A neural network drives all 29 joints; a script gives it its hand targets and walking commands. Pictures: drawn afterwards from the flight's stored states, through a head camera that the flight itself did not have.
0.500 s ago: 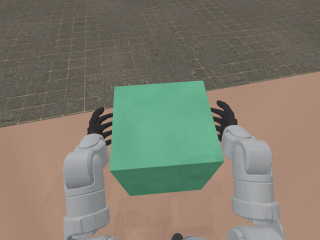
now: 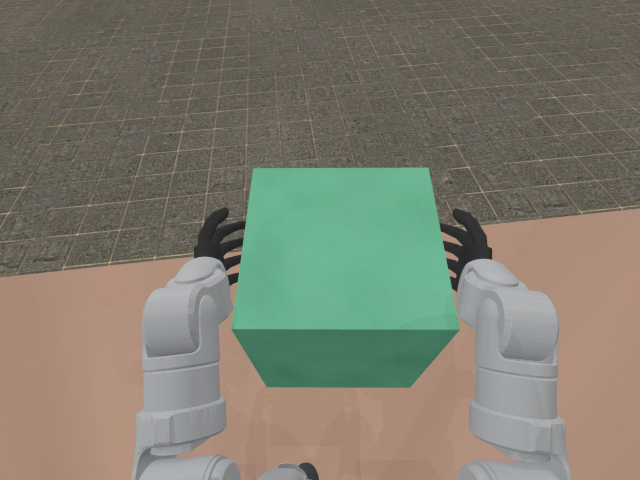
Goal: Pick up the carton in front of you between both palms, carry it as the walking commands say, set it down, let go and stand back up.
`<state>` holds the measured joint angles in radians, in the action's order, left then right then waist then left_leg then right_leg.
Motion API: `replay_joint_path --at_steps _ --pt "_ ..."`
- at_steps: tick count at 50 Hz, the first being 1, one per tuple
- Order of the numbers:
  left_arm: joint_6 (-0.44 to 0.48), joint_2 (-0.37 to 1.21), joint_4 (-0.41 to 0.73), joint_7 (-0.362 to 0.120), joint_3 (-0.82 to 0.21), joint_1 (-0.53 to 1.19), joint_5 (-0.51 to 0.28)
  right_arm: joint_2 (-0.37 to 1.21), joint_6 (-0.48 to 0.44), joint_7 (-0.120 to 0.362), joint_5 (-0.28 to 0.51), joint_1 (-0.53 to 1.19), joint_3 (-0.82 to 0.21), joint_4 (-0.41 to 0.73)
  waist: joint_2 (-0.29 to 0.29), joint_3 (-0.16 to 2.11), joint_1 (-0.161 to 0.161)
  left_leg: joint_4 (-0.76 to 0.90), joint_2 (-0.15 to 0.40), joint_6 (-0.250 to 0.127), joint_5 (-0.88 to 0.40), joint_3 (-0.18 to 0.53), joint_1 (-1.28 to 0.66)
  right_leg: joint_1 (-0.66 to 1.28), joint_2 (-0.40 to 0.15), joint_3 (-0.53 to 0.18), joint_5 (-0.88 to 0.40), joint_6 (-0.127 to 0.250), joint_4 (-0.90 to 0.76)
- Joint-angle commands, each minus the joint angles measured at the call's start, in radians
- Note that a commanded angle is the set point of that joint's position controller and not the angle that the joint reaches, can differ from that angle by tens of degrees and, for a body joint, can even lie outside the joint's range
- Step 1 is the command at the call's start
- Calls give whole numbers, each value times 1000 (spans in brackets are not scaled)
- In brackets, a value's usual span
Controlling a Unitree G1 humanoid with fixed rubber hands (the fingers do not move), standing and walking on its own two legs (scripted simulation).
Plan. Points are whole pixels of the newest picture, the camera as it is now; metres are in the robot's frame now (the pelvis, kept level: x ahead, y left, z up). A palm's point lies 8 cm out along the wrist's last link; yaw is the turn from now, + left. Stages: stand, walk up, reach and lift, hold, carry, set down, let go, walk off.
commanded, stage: carry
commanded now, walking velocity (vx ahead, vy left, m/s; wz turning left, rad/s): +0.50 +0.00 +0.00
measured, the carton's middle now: (339, 288) +0.35 +0.02 +0.04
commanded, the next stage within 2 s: none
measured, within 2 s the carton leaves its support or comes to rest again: neither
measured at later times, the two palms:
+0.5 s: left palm (260, 140) +0.63 +0.16 +0.09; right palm (438, 139) +0.62 -0.14 +0.09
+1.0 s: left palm (275, 71) +0.91 +0.17 +0.07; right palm (409, 71) +0.92 -0.13 +0.06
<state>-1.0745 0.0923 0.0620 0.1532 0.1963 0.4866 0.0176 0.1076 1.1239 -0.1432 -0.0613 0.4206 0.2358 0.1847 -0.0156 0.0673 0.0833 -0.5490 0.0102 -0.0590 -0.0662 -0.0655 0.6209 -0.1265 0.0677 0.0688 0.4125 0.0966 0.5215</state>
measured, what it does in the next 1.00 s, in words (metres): goes down: left foot, then right foot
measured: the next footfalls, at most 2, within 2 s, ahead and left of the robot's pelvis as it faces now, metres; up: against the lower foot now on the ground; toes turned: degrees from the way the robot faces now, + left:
left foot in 0.06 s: +0.20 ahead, +0.08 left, -0.03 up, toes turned +3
right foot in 0.58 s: +0.53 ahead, -0.06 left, -0.05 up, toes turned -3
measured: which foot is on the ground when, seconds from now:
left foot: up 0.00-0.04, down 0.06-0.58, up 0.60-1.00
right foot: down 0.00-0.06, up 0.08-0.56, down 0.58-1.00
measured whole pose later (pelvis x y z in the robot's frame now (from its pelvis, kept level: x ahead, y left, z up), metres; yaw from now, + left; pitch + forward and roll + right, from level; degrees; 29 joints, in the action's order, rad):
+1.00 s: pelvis +0.58 +0.00 -0.04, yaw +1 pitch +6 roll +0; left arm -1.06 0.09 0.08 0.15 0.20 0.48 0.01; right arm 0.11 1.11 -0.15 -0.06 0.43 0.23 0.19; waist -0.01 0.03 0.07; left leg -0.73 0.05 -0.03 0.03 -0.02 0.71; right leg -0.20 0.06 0.08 0.32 0.11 0.50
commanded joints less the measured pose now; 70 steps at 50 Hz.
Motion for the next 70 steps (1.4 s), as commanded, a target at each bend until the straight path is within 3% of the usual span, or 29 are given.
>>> replay_joint_path --at_steps 1,2,3,4,5,6,8,12,17,24,26,28,29,30,31,32,35,39,44,51,53,55,56,57,58,59,61,64,70 --pt "-17 822 40 -137 -666 529 -285 725 -13 85 193 546 -630 -49 138 337 -34 154 -68 -34 -84 -79 -261 195 -187 -81 -932 19 145" --pt "-18 819 27 -138 -663 540 -280 715 -13 87 179 529 -613 -75 99 378 -82 158 -38 -36 -97 -74 -451 92 -163 -41 -836 -12 295" --pt "-18 816 11 -137 -652 552 -271 703 -14 88 170 512 -596 -99 -3 441 -94 42 124 -45 -300 108 -692 -138 -129 -37 -461 -43 495" --pt "-24 839 -18 -135 -653 552 -272 679 -17 84 161 528 -576 -123 -211 545 -96 -49 398 -226 -453 487 -991 -481 -8 -49 104 -85 768" --pt "-25 829 -10 -129 -653 548 -275 713 -21 83 179 501 -594 -145 -239 566 -149 45 396 -285 -141 644 -990 -616 11 -84 182 -69 898" --pt "-18 870 10 -125 -659 600 -281 761 -31 90 204 532 -607 -118 -172 486 -155 95 336 -254 17 604 -899 -676 -32 -101 129 -52 903" --pt "2 937 43 -122 -650 640 -273 877 -52 113 287 676 -684 -39 -28 403 -127 140 283 -196 47 478 -706 -640 -95 -104 21 -57 793" --pt "38 952 80 -113 -661 614 -240 948 -93 135 382 771 -768 29 -67 411 -104 173 236 -177 39 348 -591 -570 -121 -74 -49 -78 637" --pt "47 879 141 -93 -680 547 -218 884 -99 129 383 680 -773 57 -82 411 -150 117 210 -158 -315 267 -763 -711 -121 -36 -197 -81 450" --pt "-5 764 166 -84 -665 501 -205 772 -53 116 352 595 -738 44 -92 327 -190 67 116 -107 -448 139 -816 -588 -44 49 -475 -40 49" --pt "-24 732 146 -85 -642 492 -195 752 -37 113 338 584 -724 14 -109 314 -164 29 116 -84 -460 109 -763 -423 -25 55 -543 -13 -65" --pt "-38 700 109 -86 -607 463 -182 742 -21 109 327 588 -710 -14 -104 367 -88 -166 99 -35 -476 49 -679 -154 -9 82 -569 2 -138" --pt "-44 690 98 -86 -592 463 -175 734 -15 105 320 601 -700 -26 -45 408 -47 -340 74 -13 -271 24 -526 47 -71 27 -568 1 -107" --pt "-50 672 71 -86 -564 444 -169 734 -6 101 311 617 -689 -37 101 474 -48 -532 24 9 238 4 -280 276 -289 -220 -858 21 46" --pt "-55 656 50 -79 -556 501 -169 752 4 95 301 616 -672 -72 320 563 -23 -854 -116 61 690 43 66 538 -491 -579 -802 237 30" --pt "-54 699 18 -82 -563 444 -188 736 7 87 294 614 -660 -63 239 550 -1 -900 -73 26 635 100 153 476 -453 -654 -462 248 -51" --pt "-30 859 94 -118 -646 630 -284 840 -9 88 268 685 -647 -50 55 384 -37 -758 7 9 490 106 134 172 -358 -464 -406 159 -126" --pt "12 948 139 -147 -716 733 -355 894 -49 91 263 697 -676 -33 95 393 -51 -587 40 33 413 79 85 80 -318 -341 -447 151 -157" --pt "23 912 162 -145 -723 673 -359 854 -66 77 260 660 -699 24 103 400 -10 -387 40 46 228 41 188 231 -282 -248 -770 121 -93" --pt "-9 824 104 -131 -685 552 -315 757 -24 76 233 595 -679 17 119 326 44 12 -29 6 -40 -39 72 307 -198 -138 -838 76 -19" --pt "-16 818 71 -131 -673 540 -297 735 -13 81 215 574 -651 -12 139 316 16 117 -45 -24 -78 -49 -94 255 -196 -114 -868 44 46" --pt "-21 813 42 -133 -665 548 -287 708 -9 83 190 540 -615 -60 104 379 -76 170 -44 -33 -108 -79 -424 120 -165 -45 -851 -10 278" --pt "-23 806 29 -132 -656 562 -279 693 -7 84 179 521 -597 -83 8 438 -93 66 101 -39 -279 79 -663 -102 -133 -40 -500 -41 476" --pt "-31 824 -1 -130 -655 560 -279 668 -8 80 169 532 -577 -109 -194 539 -74 -76 369 -172 -522 418 -958 -415 -35 -47 91 -68 685" --pt "-34 816 -6 -123 -651 542 -279 688 -10 77 180 503 -585 -137 -266 586 -146 34 402 -279 -158 631 -1005 -590 17 -75 191 -72 874" --pt "-29 849 15 -119 -654 594 -284 737 -18 84 202 518 -595 -123 -193 502 -155 94 344 -250 30 621 -923 -674 -27 -99 138 -55 891" --pt "-11 924 42 -119 -648 638 -277 854 -38 108 276 658 -668 -45 -35 413 -131 136 288 -195 43 490 -730 -648 -92 -101 28 -58 796" --pt "21 956 67 -119 -652 637 -250 939 -75 130 355 773 -744 17 -52 406 -102 179 243 -167 88 373 -583 -555 -119 -85 -29 -72 665" --pt "46 887 131 -97 -678 552 -217 890 -98 129 372 680 -770 50 -81 411 -148 130 214 -163 -293 269 -757 -700 -125 -37 -193 -85 441"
